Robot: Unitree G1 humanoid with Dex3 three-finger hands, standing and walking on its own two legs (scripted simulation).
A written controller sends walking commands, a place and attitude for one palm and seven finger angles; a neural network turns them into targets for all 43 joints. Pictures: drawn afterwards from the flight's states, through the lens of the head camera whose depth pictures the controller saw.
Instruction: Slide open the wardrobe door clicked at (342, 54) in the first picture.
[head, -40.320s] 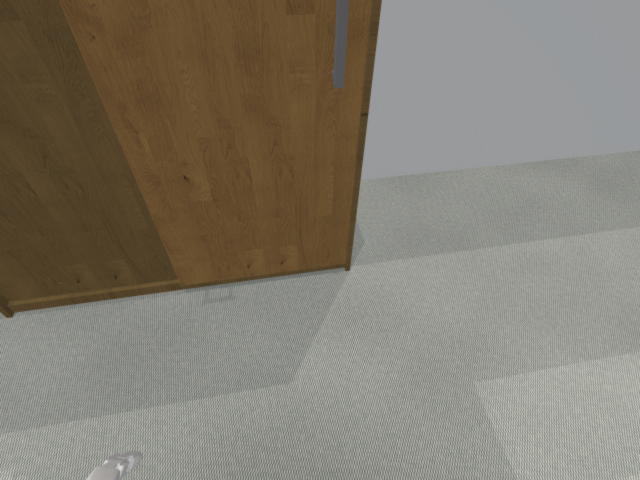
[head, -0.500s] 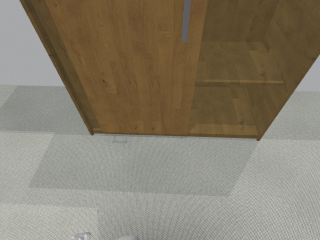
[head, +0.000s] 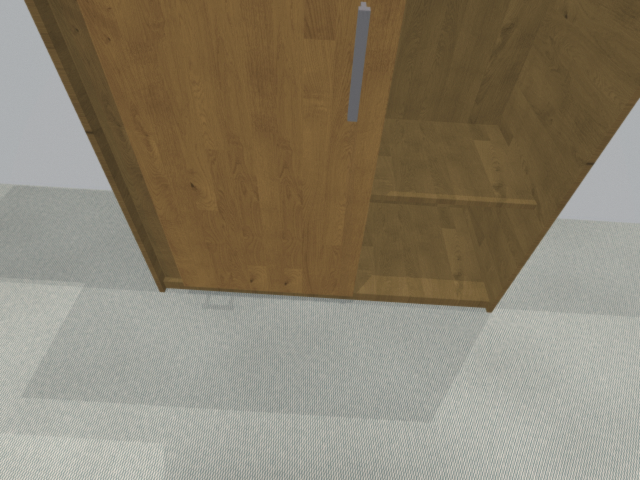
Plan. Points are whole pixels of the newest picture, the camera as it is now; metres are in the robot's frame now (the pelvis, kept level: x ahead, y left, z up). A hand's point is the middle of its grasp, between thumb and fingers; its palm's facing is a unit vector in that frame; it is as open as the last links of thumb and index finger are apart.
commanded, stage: let the arm hang, fingers relaxed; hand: right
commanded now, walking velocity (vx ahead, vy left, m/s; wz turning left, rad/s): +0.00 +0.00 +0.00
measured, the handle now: (357, 65) +0.84 -0.02 +0.14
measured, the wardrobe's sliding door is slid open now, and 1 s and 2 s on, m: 0.52 0.52 0.52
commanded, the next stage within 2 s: look to check the result in 0.32 s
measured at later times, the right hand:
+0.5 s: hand out of the picture +0.05 -0.22 -0.17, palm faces -0.04 +0.96 -0.27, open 7.4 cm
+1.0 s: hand out of the picture +0.11 -0.24 -0.15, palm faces -0.03 +0.94 -0.33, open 7.4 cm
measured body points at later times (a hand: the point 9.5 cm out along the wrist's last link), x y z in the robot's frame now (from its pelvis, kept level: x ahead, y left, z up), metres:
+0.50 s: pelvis +0.01 +0.00 +0.00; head +0.03 +0.00 +0.45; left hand +0.04 +0.26 -0.15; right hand +0.05 -0.27 -0.15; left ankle +0.02 +0.13 -0.74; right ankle +0.01 -0.08 -0.74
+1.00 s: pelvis +0.02 +0.01 +0.01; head +0.03 +0.01 +0.45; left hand +0.11 +0.30 -0.13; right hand +0.11 -0.29 -0.13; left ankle +0.02 +0.13 -0.74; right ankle +0.01 -0.08 -0.74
